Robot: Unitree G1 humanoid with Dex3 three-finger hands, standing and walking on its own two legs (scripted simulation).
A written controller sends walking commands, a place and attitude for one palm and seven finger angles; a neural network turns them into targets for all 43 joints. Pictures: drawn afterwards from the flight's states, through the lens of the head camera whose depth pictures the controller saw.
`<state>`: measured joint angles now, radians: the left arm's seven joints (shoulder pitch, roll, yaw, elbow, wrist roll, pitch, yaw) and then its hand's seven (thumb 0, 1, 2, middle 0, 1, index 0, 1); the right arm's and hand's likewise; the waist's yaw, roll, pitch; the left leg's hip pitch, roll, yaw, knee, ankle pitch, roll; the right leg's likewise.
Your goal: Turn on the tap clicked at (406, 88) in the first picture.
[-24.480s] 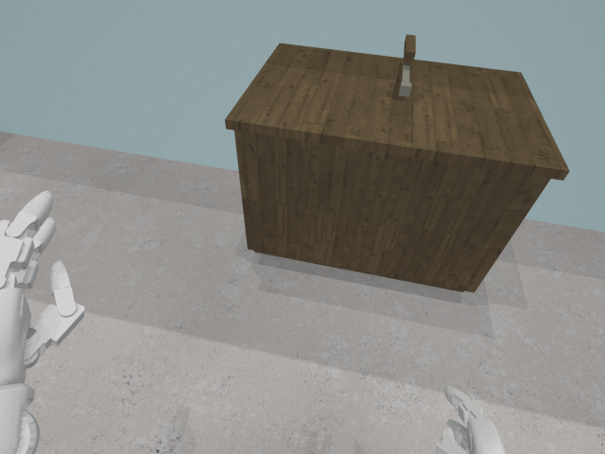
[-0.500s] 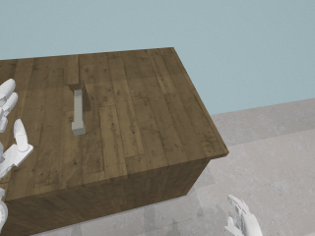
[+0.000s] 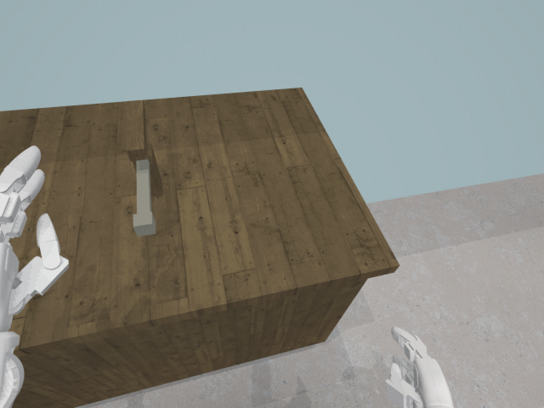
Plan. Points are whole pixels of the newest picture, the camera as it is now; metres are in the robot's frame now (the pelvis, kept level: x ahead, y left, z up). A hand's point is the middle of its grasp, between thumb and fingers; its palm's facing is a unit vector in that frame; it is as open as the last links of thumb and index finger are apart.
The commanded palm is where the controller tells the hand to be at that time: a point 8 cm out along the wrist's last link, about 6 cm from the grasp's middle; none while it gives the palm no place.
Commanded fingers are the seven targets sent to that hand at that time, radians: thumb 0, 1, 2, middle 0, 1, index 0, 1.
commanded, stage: look again from close up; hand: left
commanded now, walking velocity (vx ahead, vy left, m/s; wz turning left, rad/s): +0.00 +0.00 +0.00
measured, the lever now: (144, 224) +0.36 +0.24 +0.03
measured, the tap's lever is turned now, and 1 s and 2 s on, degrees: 0 0 0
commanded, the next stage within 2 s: shuffle to correct the standing spot in 0.12 s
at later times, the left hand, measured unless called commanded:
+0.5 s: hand (90, 260) +0.22 +0.22 +0.16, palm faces +0.36 -0.86 -0.37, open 7.4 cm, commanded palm +0.16 +0.25 +0.17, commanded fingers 0.00 0.90 0.90 -0.20 -0.30 -0.20 -0.30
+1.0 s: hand (163, 261) +0.23 +0.15 +0.15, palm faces +0.30 -0.86 -0.40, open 7.4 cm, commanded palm +0.17 +0.20 +0.17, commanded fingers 0.00 0.90 0.90 -0.20 -0.30 -0.20 -0.30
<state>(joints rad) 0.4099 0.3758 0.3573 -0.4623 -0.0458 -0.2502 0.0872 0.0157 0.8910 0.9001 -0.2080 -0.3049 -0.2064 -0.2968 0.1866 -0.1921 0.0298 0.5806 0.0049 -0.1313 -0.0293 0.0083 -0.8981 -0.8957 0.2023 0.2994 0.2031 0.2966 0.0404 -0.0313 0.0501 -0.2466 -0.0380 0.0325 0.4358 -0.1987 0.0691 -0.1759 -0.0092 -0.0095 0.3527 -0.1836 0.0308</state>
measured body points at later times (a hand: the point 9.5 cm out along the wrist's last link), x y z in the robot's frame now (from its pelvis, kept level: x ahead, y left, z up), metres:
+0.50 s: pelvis +0.00 -0.02 +0.00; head +0.03 +0.00 +0.45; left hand +0.20 +0.27 +0.18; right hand +0.18 -0.24 -0.07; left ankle +0.02 +0.07 -0.74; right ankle +0.00 -0.14 -0.74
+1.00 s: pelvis +0.01 -0.08 -0.01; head +0.04 -0.07 +0.44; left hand +0.21 +0.20 +0.18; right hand +0.18 -0.34 -0.09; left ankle +0.02 +0.07 -0.74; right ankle +0.00 -0.14 -0.74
